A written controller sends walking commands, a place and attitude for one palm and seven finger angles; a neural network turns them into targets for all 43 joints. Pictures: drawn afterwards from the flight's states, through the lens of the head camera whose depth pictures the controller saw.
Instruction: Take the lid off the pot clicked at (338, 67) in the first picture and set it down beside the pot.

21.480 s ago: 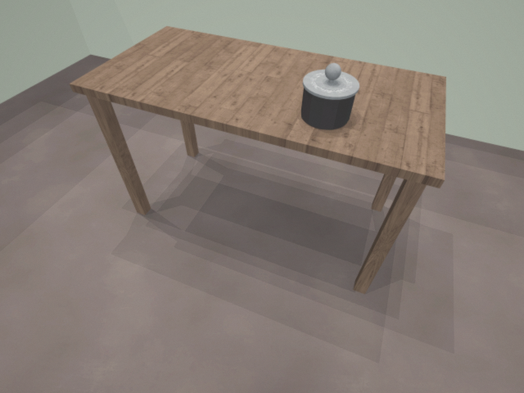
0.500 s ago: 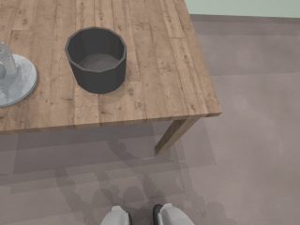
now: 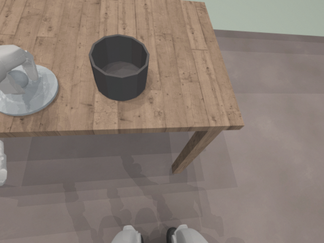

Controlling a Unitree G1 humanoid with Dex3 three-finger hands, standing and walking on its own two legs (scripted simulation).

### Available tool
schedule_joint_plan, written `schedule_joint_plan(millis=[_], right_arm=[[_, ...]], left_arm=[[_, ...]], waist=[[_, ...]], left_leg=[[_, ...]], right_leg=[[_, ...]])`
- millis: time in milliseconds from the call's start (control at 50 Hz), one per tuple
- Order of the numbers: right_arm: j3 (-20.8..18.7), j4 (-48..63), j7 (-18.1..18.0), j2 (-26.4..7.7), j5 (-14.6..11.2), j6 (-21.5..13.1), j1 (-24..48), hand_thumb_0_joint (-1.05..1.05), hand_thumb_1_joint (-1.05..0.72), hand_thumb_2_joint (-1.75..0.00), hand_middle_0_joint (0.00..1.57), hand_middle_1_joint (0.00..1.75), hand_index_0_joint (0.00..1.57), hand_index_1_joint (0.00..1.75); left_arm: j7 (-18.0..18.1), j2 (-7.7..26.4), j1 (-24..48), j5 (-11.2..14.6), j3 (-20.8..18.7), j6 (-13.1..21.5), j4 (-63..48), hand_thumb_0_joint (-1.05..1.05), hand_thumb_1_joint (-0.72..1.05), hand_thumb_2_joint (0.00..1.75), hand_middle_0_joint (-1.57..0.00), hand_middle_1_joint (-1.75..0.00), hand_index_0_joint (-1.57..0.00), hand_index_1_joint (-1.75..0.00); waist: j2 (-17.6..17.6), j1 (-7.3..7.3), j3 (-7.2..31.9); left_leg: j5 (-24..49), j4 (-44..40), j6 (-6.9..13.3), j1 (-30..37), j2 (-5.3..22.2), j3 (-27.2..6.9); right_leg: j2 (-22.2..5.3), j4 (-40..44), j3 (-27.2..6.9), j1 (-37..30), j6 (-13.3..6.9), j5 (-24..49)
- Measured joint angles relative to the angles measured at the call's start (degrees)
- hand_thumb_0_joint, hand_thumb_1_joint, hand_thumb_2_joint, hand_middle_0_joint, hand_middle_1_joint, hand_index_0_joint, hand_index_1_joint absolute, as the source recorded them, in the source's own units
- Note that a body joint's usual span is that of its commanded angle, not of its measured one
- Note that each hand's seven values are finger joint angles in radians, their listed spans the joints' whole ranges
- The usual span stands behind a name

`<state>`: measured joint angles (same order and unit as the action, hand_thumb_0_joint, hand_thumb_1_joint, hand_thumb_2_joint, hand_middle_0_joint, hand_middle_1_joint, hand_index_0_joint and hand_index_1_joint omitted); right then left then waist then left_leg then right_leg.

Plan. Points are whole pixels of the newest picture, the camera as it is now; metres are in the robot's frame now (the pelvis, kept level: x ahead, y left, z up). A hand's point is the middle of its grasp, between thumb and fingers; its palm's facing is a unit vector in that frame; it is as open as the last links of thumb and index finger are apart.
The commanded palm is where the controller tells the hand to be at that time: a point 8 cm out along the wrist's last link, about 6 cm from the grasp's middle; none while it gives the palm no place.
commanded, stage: open the fingers wide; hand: left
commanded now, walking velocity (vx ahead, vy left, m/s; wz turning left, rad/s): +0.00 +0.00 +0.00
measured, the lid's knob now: (17, 79) +0.51 +0.33 +0.02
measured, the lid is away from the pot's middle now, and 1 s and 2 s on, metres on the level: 0.25 0.25 0.25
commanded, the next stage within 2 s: raise the empty hand in 0.54 s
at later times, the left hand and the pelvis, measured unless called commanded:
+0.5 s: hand (13, 77) +0.50 +0.32 +0.05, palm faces -0.47 -0.11 -0.88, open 10.8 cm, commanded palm +0.54 +0.30 +0.10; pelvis -0.01 -0.01 -0.01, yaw -1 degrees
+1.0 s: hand (0, 68) +0.49 +0.32 +0.09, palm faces -0.44 -0.12 -0.89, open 11.0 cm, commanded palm +0.53 +0.31 +0.14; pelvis +0.00 -0.01 +0.00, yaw +0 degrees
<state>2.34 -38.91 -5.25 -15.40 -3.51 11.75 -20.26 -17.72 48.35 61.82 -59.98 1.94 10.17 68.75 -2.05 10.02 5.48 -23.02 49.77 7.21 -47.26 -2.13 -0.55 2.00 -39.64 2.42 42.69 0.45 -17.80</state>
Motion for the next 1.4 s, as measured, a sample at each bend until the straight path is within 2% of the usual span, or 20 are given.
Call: schedule_joint_plan(millis=[220,460,740,820,940,1040,1100,1220,1400], right_arm=[[0.3,-0.5,0.0,0.0,-0.5,0.2,-1.9,0.0,-0.91,-0.9,0.21,0.3,0.2,0.3],[0.9,-0.4,-0.6,0.6,-0.9,0.6,-2.2,0.0,-0.91,-0.9,0.21,0.3,0.2,0.3],[0.5,-0.3,-0.7,0.7,-0.9,1.1,-0.8,0.0,-0.91,-0.9,0.21,0.3,0.2,0.3],[0.4,-0.4,-0.7,0.7,-0.9,1.3,-0.4,0.0,-0.91,-0.9,0.21,0.3,0.2,0.3],[0.6,-0.2,-0.4,0.5,-1.5,1.1,0.1,0.0,-0.91,-0.9,0.21,0.3,0.2,0.3],[0.3,-0.5,-0.3,0.5,-1.5,1.6,0.3,0.0,-0.91,-0.9,0.21,0.3,0.2,0.3],[0.5,-0.6,-0.3,0.5,-1.8,1.5,0.4,0.0,-0.91,-0.9,0.21,0.3,0.2,0.3],[0.6,-0.2,-0.4,0.4,-2.1,1.3,0.7,0.0,-0.91,-0.9,0.21,0.3,0.2,0.3],[0.5,-0.9,-0.7,0.0,-2.4,0.7,0.3,0.0,-0.91,-0.9,0.21,0.3,0.2,0.3]], left_arm=[[-0.6,1.8,2.6,-0.7,0.7,-1.6,1.7,0.0,0.27,0.47,-0.43,-1.0,-0.45,-1.0],[-1.4,3.7,3.0,-0.9,-1.1,-0.6,1.7,0.0,0.09,0.49,-0.33,-0.96,-0.33,-0.95],[-2.6,3.9,2.1,-0.6,-1.0,-0.8,-0.4,0.0,0.06,0.52,-0.32,-0.94,-0.32,-0.93],[-2.6,3.7,1.4,0.1,-2.5,0.1,-1.8,0.0,0.05,0.53,-0.32,-0.93,-0.32,-0.93],[-3.2,4.1,3.5,0.3,0.3,-2.4,0.5,0.0,0.05,0.53,-0.32,-0.93,-0.32,-0.93],[-4.6,3.6,2.1,1.2,-0.9,-1.5,-1.9,0.0,0.05,0.53,-0.32,-0.93,-0.32,-0.93],[-4.9,3.6,3.0,1.8,0.2,-1.8,-0.6,0.0,0.05,0.53,-0.32,-0.93,-0.32,-0.93],[-5.1,4.0,3.2,1.1,0.3,-2.0,-0.9,0.0,0.05,0.53,-0.32,-0.93,-0.32,-0.93],[-6.3,3.9,4.9,1.8,1.6,-2.7,-0.9,0.0,0.05,0.53,-0.32,-0.93,-0.32,-0.93]], waist=[[-0.3,0.89,-0.3],[-0.2,1.73,-0.4],[0.0,0.96,-0.2],[-0.1,0.6,0.2],[-0.1,0.4,0.3],[-0.4,-0.41,0.5],[-0.2,-0.44,0.7],[-0.1,-0.48,0.4],[-0.1,-0.84,0.2]], left_leg=[[-0.3,1.6,-0.2,-2.0,0.3,0.3],[-0.7,2.5,-0.4,-3.1,0.8,0.5],[-0.9,2.3,-0.9,-2.9,1.0,0.0],[-0.8,1.5,-1.0,-1.7,1.0,-0.1],[-0.7,0.8,-1.1,-0.3,0.9,-0.2],[-0.3,-0.4,-1.1,1.3,0.9,0.0],[-0.2,-0.8,-1.1,2.1,0.8,0.0],[0.1,-1.4,-1.2,3.1,0.8,0.1],[0.8,-2.8,-1.1,4.6,0.5,0.1]], right_leg=[[0.3,-1.8,-0.3,2.2,0.2,-0.3],[0.8,-2.7,-0.6,3.5,0.6,-0.5],[1.0,-2.3,-0.3,3.2,0.9,-0.6],[1.0,-1.5,-0.3,1.9,0.9,-0.5],[1.0,-0.8,-0.2,0.5,0.8,-0.4],[0.9,0.2,-0.5,-0.9,1.0,-0.1],[0.9,0.4,-0.5,-1.7,1.1,-0.1],[0.9,0.8,-0.7,-2.5,1.0,0.2],[0.6,2.1,-0.7,-4.1,1.0,0.8]])
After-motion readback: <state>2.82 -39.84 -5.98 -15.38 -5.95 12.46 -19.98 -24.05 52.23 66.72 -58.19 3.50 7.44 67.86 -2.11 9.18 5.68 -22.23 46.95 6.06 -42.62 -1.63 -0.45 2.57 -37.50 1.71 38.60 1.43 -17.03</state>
